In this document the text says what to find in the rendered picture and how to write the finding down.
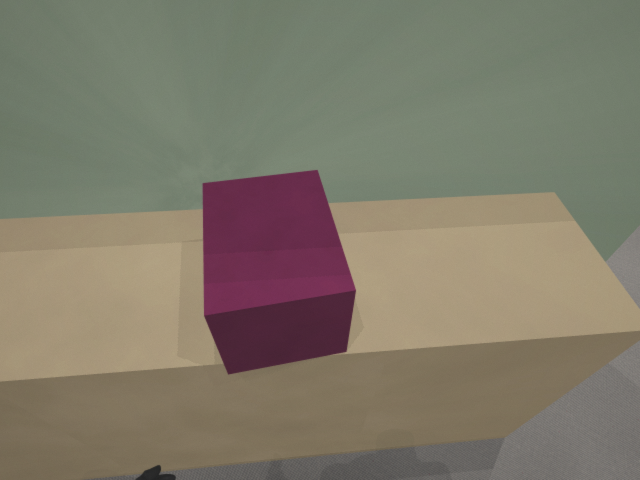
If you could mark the pedestal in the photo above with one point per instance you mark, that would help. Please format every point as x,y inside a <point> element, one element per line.
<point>471,315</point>

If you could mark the carton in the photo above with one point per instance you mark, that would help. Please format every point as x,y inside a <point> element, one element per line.
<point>277,286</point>

